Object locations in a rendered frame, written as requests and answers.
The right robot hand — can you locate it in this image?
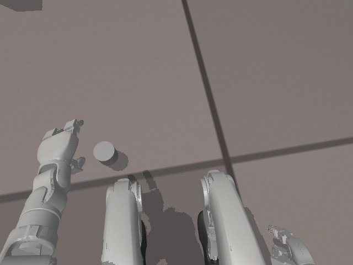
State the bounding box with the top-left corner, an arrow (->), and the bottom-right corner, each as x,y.
268,225 -> 316,265

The right robot foot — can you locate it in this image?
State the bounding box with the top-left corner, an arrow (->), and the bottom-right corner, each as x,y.
197,211 -> 219,265

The left robot arm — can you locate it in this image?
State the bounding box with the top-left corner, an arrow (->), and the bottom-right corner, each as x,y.
0,160 -> 72,265

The tin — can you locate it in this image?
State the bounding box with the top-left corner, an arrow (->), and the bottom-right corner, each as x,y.
93,141 -> 119,166

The left robot hand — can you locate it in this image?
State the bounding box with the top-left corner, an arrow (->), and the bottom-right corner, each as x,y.
37,119 -> 85,175

